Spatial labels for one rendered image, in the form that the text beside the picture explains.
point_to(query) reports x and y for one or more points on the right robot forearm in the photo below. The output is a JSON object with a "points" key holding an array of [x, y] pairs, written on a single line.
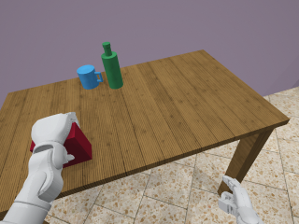
{"points": [[246, 215]]}

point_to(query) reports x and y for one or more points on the right robot hand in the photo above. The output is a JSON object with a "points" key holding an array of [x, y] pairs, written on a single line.
{"points": [[229, 202]]}

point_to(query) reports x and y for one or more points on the left robot forearm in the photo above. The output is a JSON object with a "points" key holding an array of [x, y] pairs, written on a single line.
{"points": [[43, 184]]}

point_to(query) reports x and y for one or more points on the sponge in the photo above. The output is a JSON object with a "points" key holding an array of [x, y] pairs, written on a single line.
{"points": [[76, 144]]}

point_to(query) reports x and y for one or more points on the table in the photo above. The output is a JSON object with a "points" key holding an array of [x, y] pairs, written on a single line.
{"points": [[166, 110]]}

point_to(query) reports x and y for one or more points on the left robot hand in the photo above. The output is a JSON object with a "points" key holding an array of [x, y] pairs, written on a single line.
{"points": [[55, 128]]}

